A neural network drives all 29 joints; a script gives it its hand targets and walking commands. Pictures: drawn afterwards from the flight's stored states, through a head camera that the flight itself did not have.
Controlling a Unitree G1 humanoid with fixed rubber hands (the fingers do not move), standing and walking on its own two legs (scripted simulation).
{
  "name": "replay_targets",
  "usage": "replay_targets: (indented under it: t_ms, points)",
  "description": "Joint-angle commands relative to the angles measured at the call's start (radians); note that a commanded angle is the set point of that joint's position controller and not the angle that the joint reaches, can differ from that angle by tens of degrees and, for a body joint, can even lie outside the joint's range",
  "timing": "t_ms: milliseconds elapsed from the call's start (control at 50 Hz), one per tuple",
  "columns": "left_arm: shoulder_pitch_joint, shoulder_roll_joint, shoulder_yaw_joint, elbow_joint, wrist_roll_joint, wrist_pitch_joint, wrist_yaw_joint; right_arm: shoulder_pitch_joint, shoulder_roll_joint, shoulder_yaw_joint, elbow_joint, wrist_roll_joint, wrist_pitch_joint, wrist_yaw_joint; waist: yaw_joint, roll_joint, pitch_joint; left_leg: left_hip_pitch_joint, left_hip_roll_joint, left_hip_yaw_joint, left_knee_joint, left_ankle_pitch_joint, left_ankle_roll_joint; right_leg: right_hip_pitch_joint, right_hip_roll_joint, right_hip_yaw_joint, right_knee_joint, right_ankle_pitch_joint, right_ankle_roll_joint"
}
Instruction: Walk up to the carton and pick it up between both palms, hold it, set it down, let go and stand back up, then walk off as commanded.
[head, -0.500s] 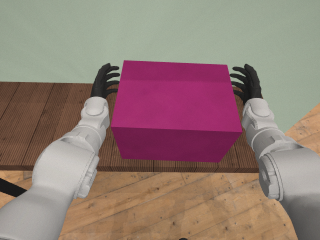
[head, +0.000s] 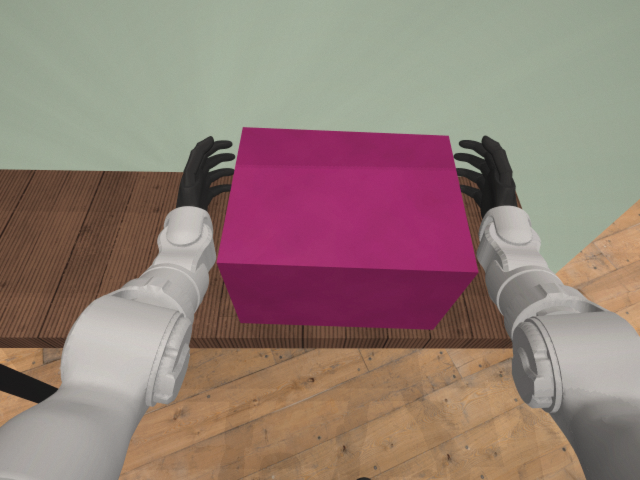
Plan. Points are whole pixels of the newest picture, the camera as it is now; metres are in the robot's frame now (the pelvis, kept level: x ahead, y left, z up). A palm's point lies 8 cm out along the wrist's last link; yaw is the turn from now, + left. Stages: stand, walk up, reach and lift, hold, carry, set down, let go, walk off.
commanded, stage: reach and lift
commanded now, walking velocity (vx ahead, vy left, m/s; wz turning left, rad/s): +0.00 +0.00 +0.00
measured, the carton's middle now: (341, 232) +0.46 -0.03 +0.00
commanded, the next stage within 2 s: none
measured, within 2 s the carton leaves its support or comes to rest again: leaves its support in 0.30 s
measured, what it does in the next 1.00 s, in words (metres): stands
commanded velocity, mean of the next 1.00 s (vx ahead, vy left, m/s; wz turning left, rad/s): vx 0.00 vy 0.00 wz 0.00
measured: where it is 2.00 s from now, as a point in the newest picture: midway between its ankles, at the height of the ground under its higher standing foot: outside the picture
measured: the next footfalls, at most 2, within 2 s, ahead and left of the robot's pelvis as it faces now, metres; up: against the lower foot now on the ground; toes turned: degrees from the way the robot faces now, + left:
none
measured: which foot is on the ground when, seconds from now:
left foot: down 0.00-1.00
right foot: down 0.00-1.00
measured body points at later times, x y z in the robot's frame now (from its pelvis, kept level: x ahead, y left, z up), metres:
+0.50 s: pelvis +0.02 +0.01 +0.03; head +0.08 -0.01 +0.48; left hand +0.45 +0.17 +0.08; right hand +0.43 -0.21 +0.08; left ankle -0.01 +0.15 -0.71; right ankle +0.04 -0.13 -0.71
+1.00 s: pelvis +0.02 +0.01 +0.04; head +0.03 +0.01 +0.49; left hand +0.43 +0.18 +0.12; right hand +0.41 -0.19 +0.13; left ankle -0.01 +0.15 -0.71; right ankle +0.04 -0.13 -0.71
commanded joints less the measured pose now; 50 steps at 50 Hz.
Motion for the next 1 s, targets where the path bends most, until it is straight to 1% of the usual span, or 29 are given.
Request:
replay_targets:
  t_ms: [0,60,120,180,220,240,260,280,300,340,380,400,420,440,500,520,580,600,640,660,680,720,740,760,800,860,900,940,980]
  points:
    - [-0.329,-0.130,0.022,-0.142,0.101,-0.049,-0.066,-0.304,0.122,-0.014,-0.147,-0.102,-0.057,0.046,-0.015,0.030,-0.486,0.260,-0.068,0.084,-0.063,0.301,-0.017,0.487,0.030,-0.066,-0.037,0.321,-0.015]
    - [-0.311,-0.208,0.056,-0.159,0.150,-0.058,-0.093,-0.280,0.211,-0.037,-0.154,-0.153,-0.071,0.065,-0.025,0.030,-0.441,0.329,-0.062,0.086,-0.103,0.338,-0.021,0.541,0.031,-0.074,-0.084,0.357,-0.019]
    - [-0.317,-0.392,0.064,-0.210,0.213,-0.063,-0.138,-0.277,0.436,-0.033,-0.226,-0.233,-0.072,0.109,-0.024,0.035,-0.437,0.386,-0.066,0.088,-0.149,0.349,-0.020,0.602,0.022,-0.078,-0.133,0.360,-0.022]
    - [-0.305,-0.534,0.060,-0.262,0.277,-0.048,-0.171,-0.269,0.579,-0.064,-0.315,-0.325,-0.051,0.144,-0.028,0.078,-0.370,0.438,-0.070,0.085,-0.199,0.367,-0.031,0.649,0.023,-0.093,-0.185,0.379,-0.021]
    - [-0.228,-0.562,0.051,-0.301,0.280,-0.036,-0.182,-0.275,0.592,-0.031,-0.421,-0.330,-0.046,0.152,-0.019,0.065,-0.377,0.460,-0.071,0.085,-0.193,0.464,-0.037,0.703,0.028,-0.092,-0.194,0.488,-0.015]
    - [-0.230,-0.574,0.040,-0.332,0.284,-0.033,-0.182,-0.249,0.589,-0.024,-0.412,-0.341,-0.035,0.155,-0.038,0.063,-0.379,0.477,-0.069,0.078,-0.198,0.484,-0.036,0.719,0.028,-0.095,-0.201,0.505,-0.005]
    - [-0.242,-0.570,0.035,-0.356,0.286,-0.034,-0.185,-0.246,0.599,-0.024,-0.423,-0.350,-0.032,0.162,-0.036,0.061,-0.373,0.491,-0.064,0.073,-0.210,0.493,-0.041,0.716,0.031,-0.100,-0.207,0.491,-0.006]
    - [-0.217,-0.545,0.056,-0.340,0.297,-0.019,-0.189,-0.227,0.603,-0.021,-0.418,-0.353,-0.013,0.162,-0.026,0.043,-0.322,0.471,-0.066,0.083,-0.223,0.448,-0.035,0.723,0.026,-0.090,-0.219,0.471,-0.006]
    - [-0.219,-0.558,0.046,-0.371,0.309,-0.018,-0.189,-0.210,0.612,-0.014,-0.430,-0.367,-0.011,0.167,-0.032,0.040,-0.333,0.463,-0.072,0.084,-0.239,0.432,-0.031,0.760,0.026,-0.092,-0.223,0.476,-0.002]
    - [-0.206,-0.532,0.074,-0.388,0.322,0.003,-0.195,-0.175,0.613,-0.013,-0.429,-0.387,0.016,0.162,-0.032,-0.012,-0.280,0.446,-0.076,0.088,-0.267,0.368,-0.015,0.789,0.025,-0.089,-0.233,0.457,0.006]
    - [-0.204,-0.552,0.053,-0.425,0.314,0.018,-0.196,-0.168,0.613,-0.013,-0.464,-0.395,0.021,0.162,-0.050,-0.034,-0.296,0.475,-0.076,0.085,-0.280,0.356,-0.015,0.797,0.030,-0.096,-0.240,0.441,0.011]
    - [-0.213,-0.553,0.061,-0.423,0.324,0.024,-0.199,-0.175,0.633,-0.024,-0.468,-0.413,0.026,0.159,-0.047,-0.027,-0.298,0.474,-0.077,0.091,-0.289,0.325,-0.010,0.800,0.025,-0.096,-0.245,0.414,0.013]
    - [-0.221,-0.583,0.024,-0.491,0.306,0.026,-0.190,-0.170,0.640,-0.004,-0.518,-0.406,0.029,0.163,-0.047,-0.012,-0.344,0.496,-0.077,0.093,-0.283,0.363,-0.014,0.801,0.027,-0.104,-0.237,0.442,0.008]
    - [-0.247,-0.585,0.017,-0.502,0.306,0.026,-0.188,-0.162,0.637,-0.003,-0.502,-0.407,0.029,0.164,-0.058,0.001,-0.351,0.513,-0.074,0.089,-0.281,0.372,-0.021,0.794,0.028,-0.106,-0.241,0.428,0.005]
    - [-0.198,-0.601,-0.005,-0.513,0.288,0.059,-0.180,-0.162,0.642,0.033,-0.571,-0.398,0.042,0.168,-0.049,-0.001,-0.389,0.547,-0.069,0.087,-0.281,0.394,-0.025,0.788,0.033,-0.112,-0.251,0.421,0.005]
    - [-0.205,-0.592,0.000,-0.519,0.298,0.074,-0.179,-0.132,0.639,0.037,-0.539,-0.386,0.059,0.167,-0.054,0.004,-0.356,0.575,-0.066,0.091,-0.289,0.390,-0.030,0.769,0.035,-0.106,-0.263,0.387,0.001]
    - [-0.192,-0.610,-0.012,-0.566,0.295,0.100,-0.173,-0.131,0.663,0.071,-0.578,-0.362,0.079,0.167,-0.021,0.019,-0.356,0.611,-0.067,0.093,-0.284,0.436,-0.030,0.774,0.035,-0.100,-0.267,0.389,-0.006]
    - [-0.181,-0.618,-0.027,-0.576,0.293,0.115,-0.172,-0.128,0.652,0.081,-0.590,-0.349,0.090,0.167,-0.023,0.028,-0.335,0.611,-0.064,0.089,-0.287,0.447,-0.035,0.778,0.040,-0.100,-0.274,0.376,-0.006]
    - [-0.198,-0.626,-0.035,-0.622,0.290,0.136,-0.168,-0.147,0.659,0.096,-0.633,-0.322,0.112,0.170,-0.014,0.032,-0.312,0.612,-0.067,0.090,-0.292,0.428,-0.032,0.784,0.041,-0.088,-0.281,0.353,-0.009]
    - [-0.162,-0.616,-0.024,-0.603,0.298,0.161,-0.171,-0.126,0.660,0.112,-0.608,-0.305,0.133,0.168,-0.005,0.025,-0.263,0.605,-0.070,0.096,-0.298,0.412,-0.028,0.795,0.036,-0.074,-0.283,0.357,-0.008]
    - [-0.159,-0.634,-0.038,-0.632,0.291,0.178,-0.173,-0.121,0.665,0.115,-0.638,-0.292,0.144,0.169,-0.007,0.046,-0.255,0.612,-0.072,0.095,-0.302,0.415,-0.030,0.810,0.037,-0.079,-0.279,0.359,-0.007]
    - [-0.127,-0.618,-0.024,-0.621,0.295,0.220,-0.181,-0.100,0.659,0.135,-0.627,-0.272,0.178,0.166,-0.004,0.030,-0.193,0.613,-0.073,0.095,-0.322,0.381,-0.024,0.816,0.035,-0.070,-0.296,0.335,-0.003]
    - [-0.158,-0.622,-0.032,-0.668,0.292,0.232,-0.181,-0.119,0.653,0.133,-0.633,-0.264,0.190,0.167,-0.002,0.026,-0.172,0.616,-0.072,0.089,-0.324,0.387,-0.023,0.827,0.036,-0.069,-0.291,0.339,-0.005]
    - [-0.111,-0.618,-0.012,-0.640,0.302,0.256,-0.189,-0.109,0.657,0.143,-0.633,-0.255,0.208,0.165,0.011,0.000,-0.144,0.600,-0.078,0.099,-0.337,0.349,-0.011,0.845,0.031,-0.064,-0.293,0.327,0.002]
    - [-0.102,-0.614,-0.007,-0.687,0.302,0.294,-0.197,-0.102,0.668,0.159,-0.674,-0.227,0.239,0.161,0.023,0.000,-0.121,0.597,-0.086,0.106,-0.351,0.320,-0.005,0.872,0.028,-0.050,-0.289,0.340,0.005]
    - [-0.078,-0.623,0.007,-0.703,0.311,0.349,-0.215,-0.098,0.672,0.158,-0.707,-0.228,0.271,0.150,0.004,-0.043,-0.089,0.583,-0.091,0.102,-0.368,0.274,0.002,0.914,0.026,-0.054,-0.297,0.333,0.009]
    - [-0.135,-0.640,-0.006,-0.795,0.303,0.366,-0.217,-0.103,0.695,0.155,-0.741,-0.236,0.285,0.148,-0.002,-0.047,-0.128,0.613,-0.093,0.099,-0.364,0.294,0.002,0.928,0.028,-0.057,-0.289,0.354,0.012]
    - [-0.134,-0.662,-0.043,-0.844,0.292,0.390,-0.215,-0.098,0.691,0.167,-0.762,-0.219,0.296,0.147,-0.015,-0.017,-0.175,0.668,-0.089,0.094,-0.357,0.335,-0.013,0.903,0.035,-0.061,-0.295,0.343,0.007]
    - [-0.122,-0.686,-0.077,-0.905,0.277,0.413,-0.209,-0.117,0.692,0.185,-0.844,-0.205,0.299,0.147,-0.022,-0.009,-0.237,0.715,-0.087,0.085,-0.333,0.415,-0.022,0.895,0.041,-0.071,-0.289,0.387,0.004]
